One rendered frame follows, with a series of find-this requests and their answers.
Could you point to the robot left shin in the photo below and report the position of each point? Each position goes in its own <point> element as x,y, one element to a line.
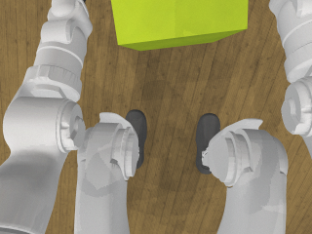
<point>104,117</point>

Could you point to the robot right forearm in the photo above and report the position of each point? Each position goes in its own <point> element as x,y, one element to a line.
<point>294,25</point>

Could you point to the robot left upper arm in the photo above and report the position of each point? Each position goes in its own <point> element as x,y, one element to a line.
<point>40,132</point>

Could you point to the robot left forearm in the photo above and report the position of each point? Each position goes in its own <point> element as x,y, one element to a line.
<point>57,68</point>

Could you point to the robot right upper arm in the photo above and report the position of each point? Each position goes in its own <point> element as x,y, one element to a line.
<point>297,110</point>

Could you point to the carton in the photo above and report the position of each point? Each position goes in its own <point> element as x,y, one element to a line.
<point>145,25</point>

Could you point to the left robot foot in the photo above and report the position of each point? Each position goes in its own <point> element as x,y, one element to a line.
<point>138,121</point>

